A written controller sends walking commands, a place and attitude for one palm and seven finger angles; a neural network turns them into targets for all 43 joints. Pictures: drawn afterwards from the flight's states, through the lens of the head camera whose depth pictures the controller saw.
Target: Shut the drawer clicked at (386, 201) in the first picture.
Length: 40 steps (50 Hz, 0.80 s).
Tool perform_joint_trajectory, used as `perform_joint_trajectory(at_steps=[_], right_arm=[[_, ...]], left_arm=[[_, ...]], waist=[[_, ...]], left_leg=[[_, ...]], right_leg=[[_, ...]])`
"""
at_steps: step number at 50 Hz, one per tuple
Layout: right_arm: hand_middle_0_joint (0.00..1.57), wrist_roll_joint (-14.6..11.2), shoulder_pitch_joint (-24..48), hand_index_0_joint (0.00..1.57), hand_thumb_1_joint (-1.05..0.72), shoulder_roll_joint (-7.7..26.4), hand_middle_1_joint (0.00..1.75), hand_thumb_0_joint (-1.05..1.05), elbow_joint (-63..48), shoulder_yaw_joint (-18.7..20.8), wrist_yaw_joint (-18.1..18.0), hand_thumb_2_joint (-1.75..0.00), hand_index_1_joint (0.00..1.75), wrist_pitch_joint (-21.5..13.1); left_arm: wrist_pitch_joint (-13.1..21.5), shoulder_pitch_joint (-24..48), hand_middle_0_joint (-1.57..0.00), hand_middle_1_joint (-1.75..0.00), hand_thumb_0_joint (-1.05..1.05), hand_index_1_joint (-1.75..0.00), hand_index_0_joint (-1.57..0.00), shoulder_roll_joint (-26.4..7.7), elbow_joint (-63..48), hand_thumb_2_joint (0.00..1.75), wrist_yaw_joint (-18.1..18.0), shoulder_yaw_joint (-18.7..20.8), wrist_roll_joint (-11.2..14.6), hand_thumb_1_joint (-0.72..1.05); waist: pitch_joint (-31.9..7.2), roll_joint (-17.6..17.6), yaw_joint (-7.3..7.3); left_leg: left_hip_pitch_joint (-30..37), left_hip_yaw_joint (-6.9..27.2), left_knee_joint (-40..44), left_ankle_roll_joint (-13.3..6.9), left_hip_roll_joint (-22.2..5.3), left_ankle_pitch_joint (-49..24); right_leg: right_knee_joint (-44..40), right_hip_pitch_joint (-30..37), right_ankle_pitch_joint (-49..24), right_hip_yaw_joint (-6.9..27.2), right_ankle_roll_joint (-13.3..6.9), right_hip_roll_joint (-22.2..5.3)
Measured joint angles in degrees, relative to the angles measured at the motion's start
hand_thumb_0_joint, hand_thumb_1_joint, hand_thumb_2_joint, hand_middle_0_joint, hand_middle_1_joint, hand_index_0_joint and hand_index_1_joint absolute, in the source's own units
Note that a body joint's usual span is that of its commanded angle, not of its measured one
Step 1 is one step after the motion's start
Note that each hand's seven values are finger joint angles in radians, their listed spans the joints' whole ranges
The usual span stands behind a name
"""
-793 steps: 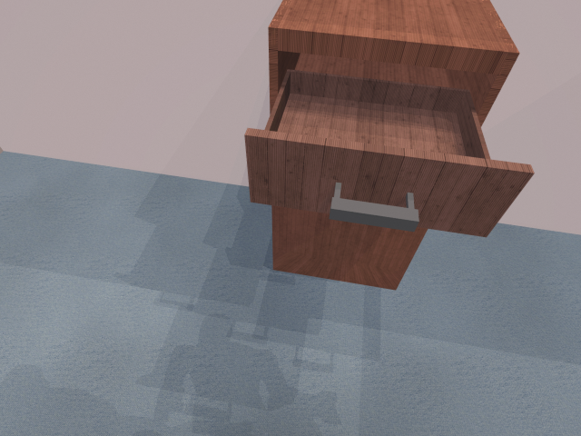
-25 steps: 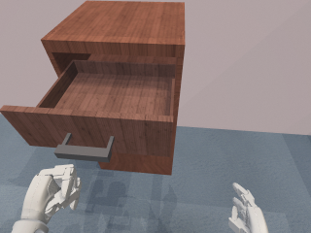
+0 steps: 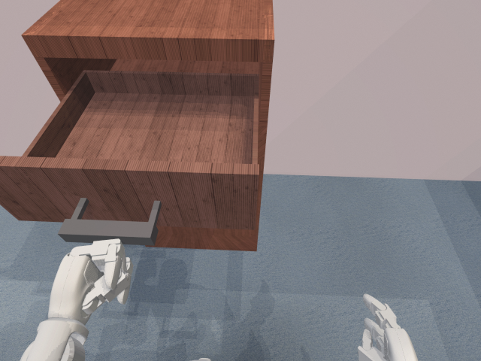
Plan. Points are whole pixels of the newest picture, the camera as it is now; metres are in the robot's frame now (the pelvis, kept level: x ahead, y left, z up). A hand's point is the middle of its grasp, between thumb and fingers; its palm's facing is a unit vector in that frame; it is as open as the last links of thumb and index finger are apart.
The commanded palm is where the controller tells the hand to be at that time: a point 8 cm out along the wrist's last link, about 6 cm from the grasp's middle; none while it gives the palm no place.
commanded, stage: bring the fist close to the handle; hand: left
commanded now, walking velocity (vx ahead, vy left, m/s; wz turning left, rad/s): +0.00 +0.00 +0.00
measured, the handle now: (114, 218) +0.31 +0.22 +0.08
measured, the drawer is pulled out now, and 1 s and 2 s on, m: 0.30 0.28 0.15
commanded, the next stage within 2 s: push the drawer shut in 0.28 s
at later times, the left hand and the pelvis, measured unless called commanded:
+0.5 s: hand (128, 277) +0.22 +0.17 +0.07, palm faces +0.03 -1.00 -0.08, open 3.3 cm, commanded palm +0.20 +0.23 +0.08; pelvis +0.00 -0.01 +0.00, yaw +1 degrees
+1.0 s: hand (124, 256) +0.26 +0.19 +0.07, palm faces +0.00 -1.00 -0.06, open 2.8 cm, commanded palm +0.26 +0.24 +0.08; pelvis -0.02 -0.01 +0.00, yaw +1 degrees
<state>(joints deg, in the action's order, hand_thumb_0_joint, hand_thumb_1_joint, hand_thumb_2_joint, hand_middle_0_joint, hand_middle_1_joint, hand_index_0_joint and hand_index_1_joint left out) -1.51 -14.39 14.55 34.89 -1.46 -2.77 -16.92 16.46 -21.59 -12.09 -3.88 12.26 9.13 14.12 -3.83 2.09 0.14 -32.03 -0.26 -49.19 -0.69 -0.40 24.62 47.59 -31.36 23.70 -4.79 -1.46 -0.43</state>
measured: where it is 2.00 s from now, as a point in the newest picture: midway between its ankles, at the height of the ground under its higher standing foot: outside the picture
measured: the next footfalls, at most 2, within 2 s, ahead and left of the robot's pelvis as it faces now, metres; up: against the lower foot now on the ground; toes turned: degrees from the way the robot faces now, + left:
none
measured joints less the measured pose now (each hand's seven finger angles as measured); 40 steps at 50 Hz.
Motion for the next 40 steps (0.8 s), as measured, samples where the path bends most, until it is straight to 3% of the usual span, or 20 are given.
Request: perform_joint_trajectory(at_steps=[16,21,29,40], right_arm=[[0.21,-0.3,0.7,0.21,-0.91,-0.4,0.30,0.02,-2.1,-0.2,0.1,-0.90,0.30,1.7],[0.21,-0.3,1.0,0.21,-0.91,-0.3,0.30,0.02,-1.9,-0.5,-0.1,-0.90,0.30,1.8],[0.21,-0.5,0.8,0.21,-0.91,0.4,0.30,0.02,-1.3,-0.8,-0.5,-0.90,0.30,2.1],[0.21,-0.8,0.7,0.21,-0.91,1.0,0.30,0.02,0.7,-0.6,-1.1,-0.90,0.30,2.4]], left_arm=[[0.1,-4.0,-1.40,-1.60,0.01,-1.60,-1.40,0.4,-3.0,0.90,-0.6,-1.3,0.2,0.90],[1.2,-2.1,-1.40,-1.60,0.01,-1.60,-1.40,-0.1,-2.2,0.90,-0.5,-0.6,0.4,0.90],[-0.2,3.1,-1.40,-1.60,0.01,-1.60,-1.40,-0.8,2.1,0.91,1.0,0.1,0.9,0.90],[1.2,7.4,-1.40,-1.60,-0.03,-1.60,-1.40,-1.9,7.7,0.91,2.7,1.5,1.5,0.77]], waist=[[-1.0,0.7,-0.41],[-0.9,0.6,-0.52],[-0.6,1.1,-0.03],[0.2,0.7,-0.41]], left_leg=[[-0.4,0.5,-0.7,0.4,-0.1,0.4],[-1.0,1.0,-1.3,0.6,-0.2,0.6],[-1.0,1.1,-1.0,0.8,-0.3,0.3],[-0.6,1.4,-0.1,0.9,-0.2,-0.6]], right_leg=[[0.9,-0.3,0.7,-0.5,-0.4,0.1],[1.3,-0.7,0.9,-0.9,-0.6,0.2],[1.0,-0.7,0.7,-1.0,-0.8,0.3],[0.1,-0.2,0.0,-1.3,-0.8,0.2]])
